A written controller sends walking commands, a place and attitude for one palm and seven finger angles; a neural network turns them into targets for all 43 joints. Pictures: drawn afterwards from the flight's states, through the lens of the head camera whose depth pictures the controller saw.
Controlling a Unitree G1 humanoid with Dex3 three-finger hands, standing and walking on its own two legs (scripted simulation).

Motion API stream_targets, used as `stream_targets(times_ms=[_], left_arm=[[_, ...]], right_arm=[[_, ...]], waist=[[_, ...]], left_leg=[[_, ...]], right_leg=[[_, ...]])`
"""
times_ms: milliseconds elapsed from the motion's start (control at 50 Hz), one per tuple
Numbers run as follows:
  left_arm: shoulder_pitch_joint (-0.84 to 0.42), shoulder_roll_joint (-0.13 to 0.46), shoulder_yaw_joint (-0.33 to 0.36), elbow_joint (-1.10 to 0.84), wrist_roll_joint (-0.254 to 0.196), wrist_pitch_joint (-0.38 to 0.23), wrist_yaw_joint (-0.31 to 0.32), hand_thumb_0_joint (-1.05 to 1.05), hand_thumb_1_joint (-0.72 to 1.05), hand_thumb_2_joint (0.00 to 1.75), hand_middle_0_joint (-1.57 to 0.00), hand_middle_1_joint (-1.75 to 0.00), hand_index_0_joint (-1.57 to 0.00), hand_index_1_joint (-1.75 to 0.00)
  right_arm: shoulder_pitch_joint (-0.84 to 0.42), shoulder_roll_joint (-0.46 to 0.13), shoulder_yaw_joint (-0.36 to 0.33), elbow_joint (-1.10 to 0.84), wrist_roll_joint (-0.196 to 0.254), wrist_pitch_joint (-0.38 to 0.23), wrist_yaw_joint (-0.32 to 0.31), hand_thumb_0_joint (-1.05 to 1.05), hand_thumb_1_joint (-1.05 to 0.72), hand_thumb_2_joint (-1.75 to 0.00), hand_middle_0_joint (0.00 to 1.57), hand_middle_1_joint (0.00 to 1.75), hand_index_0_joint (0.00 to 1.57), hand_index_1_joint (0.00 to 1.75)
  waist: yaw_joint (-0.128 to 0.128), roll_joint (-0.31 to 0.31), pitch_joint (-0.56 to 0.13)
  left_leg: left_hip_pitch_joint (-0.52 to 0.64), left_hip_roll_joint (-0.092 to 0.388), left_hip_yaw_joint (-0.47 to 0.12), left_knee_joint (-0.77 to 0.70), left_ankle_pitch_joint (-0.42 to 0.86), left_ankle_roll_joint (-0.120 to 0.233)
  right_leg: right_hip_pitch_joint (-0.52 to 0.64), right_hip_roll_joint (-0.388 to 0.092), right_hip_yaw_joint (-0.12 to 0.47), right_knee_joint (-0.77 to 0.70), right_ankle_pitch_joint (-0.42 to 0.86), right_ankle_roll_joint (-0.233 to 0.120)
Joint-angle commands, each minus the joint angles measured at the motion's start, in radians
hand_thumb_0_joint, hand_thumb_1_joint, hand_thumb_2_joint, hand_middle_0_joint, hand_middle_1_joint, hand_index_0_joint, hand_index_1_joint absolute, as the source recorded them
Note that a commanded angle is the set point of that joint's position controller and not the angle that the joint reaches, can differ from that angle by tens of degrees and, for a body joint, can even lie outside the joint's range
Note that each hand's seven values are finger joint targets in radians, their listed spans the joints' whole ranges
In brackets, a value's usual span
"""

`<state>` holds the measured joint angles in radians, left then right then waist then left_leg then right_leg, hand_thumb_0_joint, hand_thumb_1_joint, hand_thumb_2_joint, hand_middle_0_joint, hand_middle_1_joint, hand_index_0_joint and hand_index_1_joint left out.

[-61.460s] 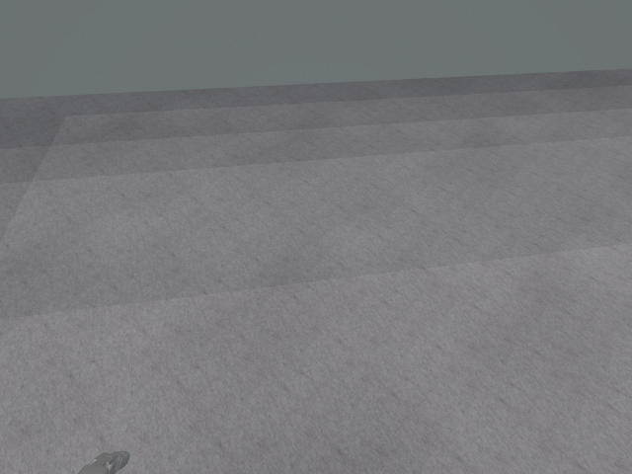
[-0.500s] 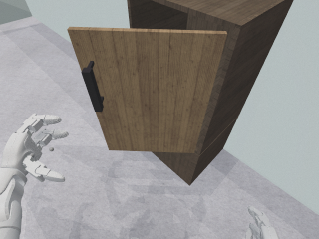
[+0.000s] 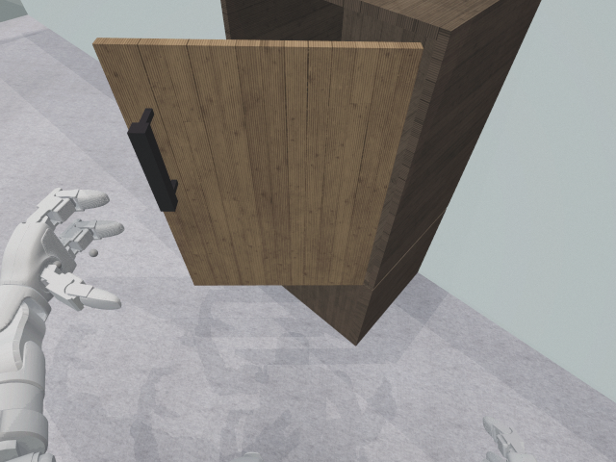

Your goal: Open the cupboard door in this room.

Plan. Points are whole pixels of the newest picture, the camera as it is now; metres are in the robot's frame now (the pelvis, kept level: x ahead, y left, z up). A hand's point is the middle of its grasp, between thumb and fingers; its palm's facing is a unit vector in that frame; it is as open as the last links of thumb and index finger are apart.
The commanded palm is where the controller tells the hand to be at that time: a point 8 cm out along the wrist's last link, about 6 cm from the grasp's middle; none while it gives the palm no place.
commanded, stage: move the hooked fingers beside the handle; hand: left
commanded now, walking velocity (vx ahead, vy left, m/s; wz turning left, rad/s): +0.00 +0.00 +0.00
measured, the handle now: (158, 162) +0.53 +0.25 +0.08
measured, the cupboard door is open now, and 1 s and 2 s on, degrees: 43 43 42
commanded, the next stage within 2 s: slide the fingers in behind the handle in 1.98 s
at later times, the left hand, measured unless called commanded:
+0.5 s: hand (105, 219) +0.40 +0.29 +0.10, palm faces +0.06 -1.00 -0.01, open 14.0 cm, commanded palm +0.37 +0.34 +0.09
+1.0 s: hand (115, 193) +0.45 +0.29 +0.09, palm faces +0.05 -1.00 -0.01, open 14.0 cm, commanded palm +0.43 +0.34 +0.09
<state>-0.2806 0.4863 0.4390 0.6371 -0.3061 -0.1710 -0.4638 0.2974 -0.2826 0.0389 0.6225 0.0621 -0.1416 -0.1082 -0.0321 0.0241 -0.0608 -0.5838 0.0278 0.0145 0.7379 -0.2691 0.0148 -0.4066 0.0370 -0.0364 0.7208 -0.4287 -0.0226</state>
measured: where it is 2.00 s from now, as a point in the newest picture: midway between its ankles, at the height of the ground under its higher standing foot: outside the picture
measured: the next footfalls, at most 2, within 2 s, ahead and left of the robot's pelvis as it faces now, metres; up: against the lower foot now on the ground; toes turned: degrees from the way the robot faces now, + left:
none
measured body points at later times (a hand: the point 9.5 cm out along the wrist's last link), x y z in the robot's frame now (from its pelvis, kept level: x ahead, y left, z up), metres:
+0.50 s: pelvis +0.00 +0.02 +0.00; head +0.05 +0.03 +0.44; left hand +0.39 +0.34 +0.10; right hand +0.10 -0.25 -0.10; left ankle +0.06 +0.11 -0.71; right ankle -0.04 -0.11 -0.71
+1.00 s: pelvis +0.00 +0.02 -0.01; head +0.08 +0.04 +0.43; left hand +0.44 +0.34 +0.10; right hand +0.03 -0.27 -0.12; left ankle +0.06 +0.11 -0.71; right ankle -0.04 -0.11 -0.71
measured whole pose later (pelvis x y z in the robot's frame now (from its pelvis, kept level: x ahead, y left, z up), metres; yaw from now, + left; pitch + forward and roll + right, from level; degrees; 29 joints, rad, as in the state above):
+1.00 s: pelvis +0.00 +0.02 -0.01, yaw -1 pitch +13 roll -3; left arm -0.74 0.63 0.46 1.10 -0.18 -0.30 -0.44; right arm 0.37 -0.29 0.03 0.64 0.03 0.01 -0.08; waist -0.11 0.01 -0.07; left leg -0.78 0.04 0.01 0.85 -0.30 0.03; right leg -0.59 0.05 -0.04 0.80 -0.45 -0.01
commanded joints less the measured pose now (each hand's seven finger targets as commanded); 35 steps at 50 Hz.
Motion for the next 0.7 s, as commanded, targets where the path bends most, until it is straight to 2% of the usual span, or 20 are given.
stream_targets(times_ms=[0,60,80,100,140,200,220,240,260,280,320,340,420,500,520,560,580,600,620,680], left_arm=[[-0.311,0.289,0.073,-0.246,-0.015,-0.094,0.009,0.00,-0.50,0.30,-0.30,-1.20,-0.30,-1.20],[-0.348,0.277,0.064,-0.233,-0.017,-0.117,0.016,0.00,-0.50,0.30,-0.30,-1.20,-0.30,-1.20],[-0.336,0.288,0.082,-0.220,-0.018,-0.121,0.019,0.00,-0.50,0.30,-0.30,-1.20,-0.30,-1.20],[-0.328,0.281,0.078,-0.211,-0.018,-0.122,0.018,0.00,-0.50,0.30,-0.30,-1.20,-0.30,-1.20],[-0.350,0.279,0.068,-0.188,-0.013,-0.112,0.015,0.00,-0.50,0.30,-0.30,-1.20,-0.30,-1.20],[-0.396,0.282,0.055,-0.159,0.004,-0.103,0.019,0.00,-0.50,0.30,-0.30,-1.20,-0.30,-1.20],[-0.410,0.284,0.047,-0.145,0.008,-0.099,0.022,0.00,-0.50,0.30,-0.30,-1.20,-0.30,-1.20],[-0.446,0.289,0.043,-0.144,0.017,-0.102,0.028,0.00,-0.50,0.30,-0.30,-1.20,-0.30,-1.20],[-0.462,0.273,0.027,-0.134,0.020,-0.101,0.031,0.00,-0.50,0.30,-0.30,-1.20,-0.30,-1.20],[-0.475,0.288,0.040,-0.123,0.025,-0.105,0.038,0.00,-0.50,0.30,-0.30,-1.20,-0.30,-1.20],[-0.527,0.281,0.023,-0.110,0.027,-0.115,0.047,0.00,-0.50,0.30,-0.30,-1.20,-0.30,-1.20],[-0.539,0.322,0.061,-0.089,0.031,-0.122,0.053,0.00,-0.50,0.30,-0.30,-1.20,-0.30,-1.20],[-0.559,0.343,0.075,-0.024,0.038,-0.136,0.051,0.00,-0.50,0.30,-0.30,-1.20,-0.30,-1.20],[-0.643,0.321,0.026,0.050,0.060,-0.137,0.033,0.00,-0.50,0.30,-0.30,-1.20,-0.30,-1.20],[-0.664,0.337,0.036,0.063,0.058,-0.141,0.032,0.00,-0.50,0.30,-0.30,-1.20,-0.30,-1.20],[-0.660,0.376,0.065,0.097,0.063,-0.146,0.027,0.00,-0.50,0.30,-0.30,-1.20,-0.30,-1.20],[-0.677,0.359,0.046,0.098,0.063,-0.151,0.021,0.00,-0.50,0.30,-0.30,-1.20,-0.30,-1.20],[-0.687,0.373,0.057,0.100,0.064,-0.157,0.020,0.00,-0.50,0.30,-0.30,-1.20,-0.30,-1.20],[-0.697,0.374,0.059,0.109,0.058,-0.165,0.017,0.00,-0.50,0.30,-0.30,-1.20,-0.30,-1.20],[-0.723,0.394,0.070,0.121,0.063,-0.178,0.012,0.00,-0.50,0.30,-0.30,-1.20,-0.30,-1.20]], right_arm=[[-0.013,-0.144,-0.071,-0.140,0.002,-0.040,-0.001,0.00,-0.90,-0.90,0.20,0.30,0.20,0.30],[0.006,-0.149,-0.075,-0.129,-0.001,-0.031,0.000,0.00,-0.90,-0.90,0.20,0.30,0.20,0.30],[0.011,-0.151,-0.079,-0.125,-0.001,-0.029,0.000,0.00,-0.90,-0.90,0.20,0.30,0.20,0.30],[0.013,-0.152,-0.079,-0.123,-0.001,-0.026,0.000,0.00,-0.90,-0.90,0.20,0.30,0.20,0.30],[0.017,-0.154,-0.078,-0.121,0.001,-0.017,-0.001,0.00,-0.90,-0.90,0.20,0.30,0.20,0.30],[0.023,-0.155,-0.078,-0.114,-0.001,-0.007,-0.002,0.00,-0.90,-0.90,0.20,0.30,0.20,0.30],[0.031,-0.158,-0.077,-0.112,-0.001,0.000,-0.002,0.00,-0.90,-0.90,0.20,0.30,0.20,0.30],[0.026,-0.158,-0.077,-0.111,-0.001,0.002,-0.001,0.00,-0.90,-0.90,0.20,0.30,0.20,0.30],[0.029,-0.156,-0.074,-0.111,-0.003,0.003,0.000,0.00,-0.90,-0.90,0.20,0.30,0.20,0.30],[0.033,-0.157,-0.075,-0.108,-0.003,0.007,0.001,0.00,-0.90,-0.90,0.20,0.30,0.20,0.30],[0.042,-0.159,-0.074,-0.105,-0.006,0.015,0.000,0.00,-0.90,-0.90,0.20,0.30,0.20,0.30],[0.047,-0.164,-0.075,-0.099,-0.008,0.017,0.001,0.00,-0.90,-0.90,0.20,0.30,0.20,0.30],[0.062,-0.167,-0.073,-0.101,-0.013,0.033,0.005,0.00,-0.90,-0.90,0.20,0.30,0.20,0.30],[0.071,-0.168,-0.072,-0.095,-0.011,0.049,0.010,0.00,-0.90,-0.90,0.20,0.30,0.20,0.30],[0.081,-0.171,-0.073,-0.093,-0.013,0.053,0.009,0.00,-0.90,-0.90,0.20,0.30,0.20,0.30],[0.094,-0.178,-0.076,-0.090,-0.014,0.062,0.010,0.00,-0.90,-0.90,0.20,0.30,0.20,0.30],[0.095,-0.177,-0.076,-0.091,-0.014,0.066,0.013,0.00,-0.90,-0.90,0.20,0.30,0.20,0.30],[0.097,-0.177,-0.077,-0.090,-0.016,0.070,0.014,0.00,-0.90,-0.90,0.20,0.30,0.20,0.30],[0.104,-0.178,-0.077,-0.088,-0.017,0.073,0.013,0.00,-0.90,-0.90,0.20,0.30,0.20,0.30],[0.114,-0.180,-0.080,-0.082,-0.018,0.086,0.017,0.00,-0.90,-0.90,0.20,0.30,0.20,0.30]], waist=[[0.016,0.096,-0.276],[-0.001,0.062,-0.278],[0.004,0.055,-0.282],[0.005,0.075,-0.285],[-0.003,0.052,-0.284],[-0.005,0.094,-0.277],[-0.013,0.058,-0.264],[-0.014,0.091,-0.260],[-0.016,0.094,-0.264],[-0.017,0.101,-0.266],[-0.031,0.078,-0.273],[-0.022,0.085,-0.289],[-0.018,0.062,-0.320],[-0.041,0.115,-0.287],[-0.044,0.085,-0.299],[-0.037,0.088,-0.322],[-0.041,0.094,-0.332],[-0.038,0.109,-0.337],[-0.043,0.083,-0.349],[-0.045,0.111,-0.367]], left_leg=[[0.332,-0.024,-0.029,-0.055,0.185,0.032],[0.342,-0.020,-0.037,-0.050,0.186,0.035],[0.342,-0.018,-0.040,-0.050,0.193,0.034],[0.350,-0.017,-0.042,-0.053,0.199,0.031],[0.343,-0.018,-0.041,-0.050,0.191,0.035],[0.351,-0.016,-0.050,-0.057,0.177,0.030],[0.341,-0.012,-0.053,-0.055,0.171,0.034],[0.345,-0.012,-0.057,-0.057,0.162,0.031],[0.351,-0.013,-0.064,-0.060,0.155,0.029],[0.361,-0.007,-0.070,-0.061,0.156,0.027],[0.364,-0.007,-0.070,-0.052,0.158,0.030],[0.362,-0.007,-0.074,-0.050,0.166,0.027],[0.352,-0.007,-0.073,-0.038,0.182,0.027],[0.342,-0.002,-0.075,-0.034,0.151,0.024],[0.333,-0.003,-0.075,-0.024,0.158,0.029],[0.335,-0.002,-0.075,-0.018,0.180,0.026],[0.344,-0.001,-0.078,-0.015,0.185,0.025],[0.346,0.000,-0.078,-0.011,0.183,0.024],[0.337,-0.004,-0.074,-0.001,0.200,0.031],[0.348,0.000,-0.074,0.007,0.211,0.027]], right_leg=[[-0.095,-0.001,0.017,-0.113,0.320,0.013],[-0.113,0.007,0.013,-0.110,0.313,0.012],[-0.112,0.008,0.012,-0.108,0.318,0.011],[-0.116,0.007,0.007,-0.105,0.313,0.009],[-0.122,0.008,0.009,-0.106,0.309,0.011],[-0.147,0.006,0.004,-0.107,0.272,0.006],[-0.150,0.008,0.002,-0.109,0.263,0.006],[-0.167,0.008,0.001,-0.106,0.250,0.005],[-0.173,0.008,-0.001,-0.106,0.238,0.003],[-0.185,0.009,-0.004,-0.105,0.226,0.001],[-0.192,0.012,-0.004,-0.104,0.224,0.001],[-0.186,0.011,-0.001,-0.099,0.233,0.000],[-0.175,0.012,-0.002,-0.087,0.242,-0.002],[-0.235,0.011,-0.002,-0.084,0.209,0.000],[-0.228,0.014,-0.003,-0.081,0.215,-0.001],[-0.225,0.015,-0.001,-0.074,0.235,-0.002],[-0.233,0.016,-0.002,-0.071,0.234,-0.001],[-0.241,0.016,-0.001,-0.069,0.228,-0.003],[-0.228,0.018,-0.001,-0.065,0.246,-0.003],[-0.245,0.020,0.001,-0.057,0.254,0.000]])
